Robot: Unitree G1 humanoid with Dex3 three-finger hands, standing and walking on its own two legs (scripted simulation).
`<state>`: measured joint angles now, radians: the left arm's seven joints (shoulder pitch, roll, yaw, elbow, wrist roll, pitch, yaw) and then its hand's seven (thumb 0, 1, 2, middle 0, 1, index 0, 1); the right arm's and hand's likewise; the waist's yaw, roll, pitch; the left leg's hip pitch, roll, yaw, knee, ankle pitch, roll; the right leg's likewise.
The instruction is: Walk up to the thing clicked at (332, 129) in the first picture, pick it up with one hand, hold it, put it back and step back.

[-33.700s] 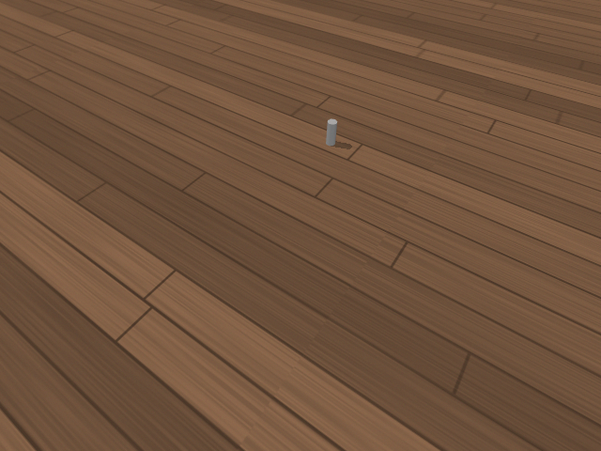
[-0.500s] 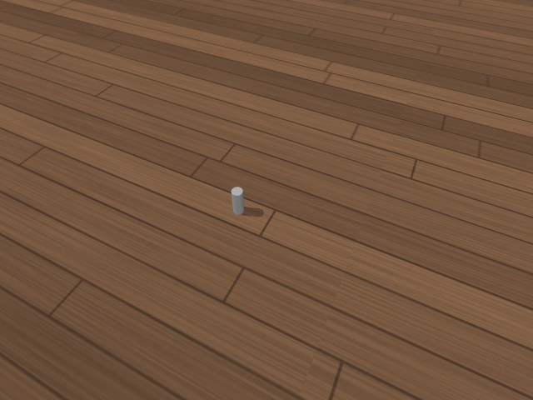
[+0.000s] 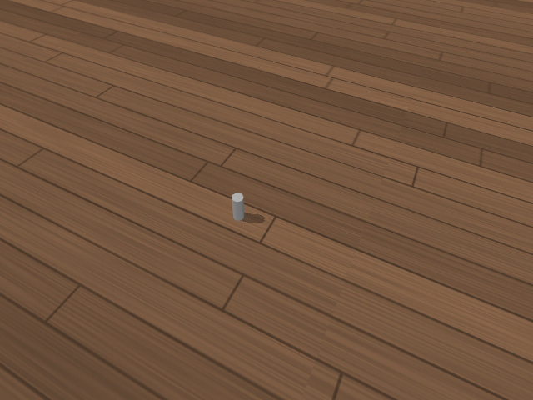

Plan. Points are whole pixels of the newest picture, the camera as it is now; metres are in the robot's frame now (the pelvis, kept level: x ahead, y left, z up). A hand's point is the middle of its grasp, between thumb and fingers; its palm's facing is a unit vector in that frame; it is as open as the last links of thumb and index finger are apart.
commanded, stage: step back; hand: left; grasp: from the side
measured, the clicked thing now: (238, 207) +1.01 +0.14 -0.70
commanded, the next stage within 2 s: stand in 0.32 s
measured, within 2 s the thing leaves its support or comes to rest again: neither
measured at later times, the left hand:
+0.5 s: hand out of the picture +0.13 +0.25 -0.14, palm faces -0.04 -0.94 -0.34, open 7.4 cm
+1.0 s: hand out of the picture +0.09 +0.25 -0.14, palm faces -0.06 -0.94 -0.35, open 7.4 cm
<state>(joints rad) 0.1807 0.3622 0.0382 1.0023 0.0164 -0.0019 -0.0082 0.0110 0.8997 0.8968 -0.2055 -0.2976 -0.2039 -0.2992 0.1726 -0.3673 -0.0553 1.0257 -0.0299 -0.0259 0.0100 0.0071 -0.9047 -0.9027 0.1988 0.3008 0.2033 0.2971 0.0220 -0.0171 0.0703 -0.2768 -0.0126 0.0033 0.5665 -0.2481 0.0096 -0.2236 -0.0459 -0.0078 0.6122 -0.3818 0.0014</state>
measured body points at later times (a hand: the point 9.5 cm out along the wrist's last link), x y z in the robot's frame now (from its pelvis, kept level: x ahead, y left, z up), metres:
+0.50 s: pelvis +0.02 +0.00 +0.02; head +0.04 +0.00 +0.47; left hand +0.13 +0.30 -0.11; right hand +0.13 -0.29 -0.11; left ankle +0.03 +0.12 -0.73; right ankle -0.01 -0.14 -0.73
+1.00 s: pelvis +0.01 -0.01 +0.02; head +0.02 -0.01 +0.47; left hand +0.09 +0.29 -0.11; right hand +0.08 -0.31 -0.12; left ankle +0.03 +0.12 -0.73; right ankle -0.01 -0.14 -0.73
